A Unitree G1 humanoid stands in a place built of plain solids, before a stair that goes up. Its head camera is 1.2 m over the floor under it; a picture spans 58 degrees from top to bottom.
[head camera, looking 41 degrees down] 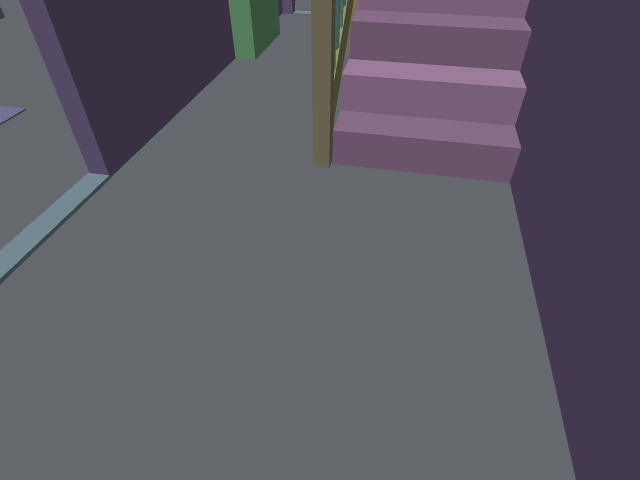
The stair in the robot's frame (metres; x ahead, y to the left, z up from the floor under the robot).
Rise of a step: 0.19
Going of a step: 0.24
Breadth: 0.90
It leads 12 degrees to the right of straight ahead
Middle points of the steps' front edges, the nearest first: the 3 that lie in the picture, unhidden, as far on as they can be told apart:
1.90 -0.50 0.19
2.14 -0.55 0.39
2.37 -0.60 0.58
